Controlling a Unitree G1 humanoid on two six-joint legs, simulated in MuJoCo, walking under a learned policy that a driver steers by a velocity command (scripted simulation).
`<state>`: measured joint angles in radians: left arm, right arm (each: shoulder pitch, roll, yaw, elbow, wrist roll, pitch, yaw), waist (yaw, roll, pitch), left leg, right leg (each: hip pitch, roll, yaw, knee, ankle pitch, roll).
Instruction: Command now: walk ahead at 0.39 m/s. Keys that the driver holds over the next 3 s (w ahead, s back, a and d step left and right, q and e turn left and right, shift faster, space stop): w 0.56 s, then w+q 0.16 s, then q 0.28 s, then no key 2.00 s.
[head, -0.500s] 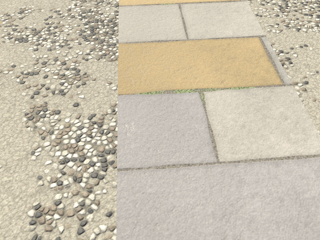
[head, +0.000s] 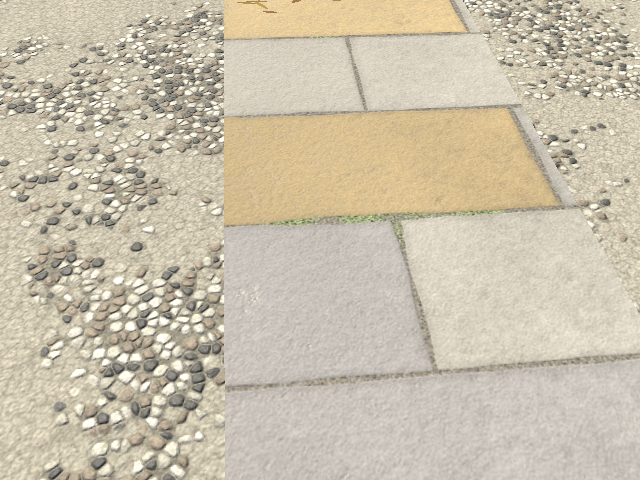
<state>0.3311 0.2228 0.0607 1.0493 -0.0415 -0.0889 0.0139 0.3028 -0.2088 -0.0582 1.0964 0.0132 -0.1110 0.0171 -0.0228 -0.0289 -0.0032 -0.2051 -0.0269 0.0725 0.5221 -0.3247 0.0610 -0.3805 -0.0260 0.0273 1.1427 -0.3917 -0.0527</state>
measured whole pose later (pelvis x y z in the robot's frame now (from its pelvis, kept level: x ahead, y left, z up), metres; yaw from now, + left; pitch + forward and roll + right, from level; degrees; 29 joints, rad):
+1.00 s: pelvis +0.51 -0.02 -0.02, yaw +11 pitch +3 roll -1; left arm 0.22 0.27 0.04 0.94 0.01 -0.06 0.03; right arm 0.07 -0.25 -0.07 0.81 -0.01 -0.07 0.04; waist 0.02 0.01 0.06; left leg -0.54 -0.04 0.03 0.58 -0.10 0.09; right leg -0.25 0.00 -0.07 1.05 -0.56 0.03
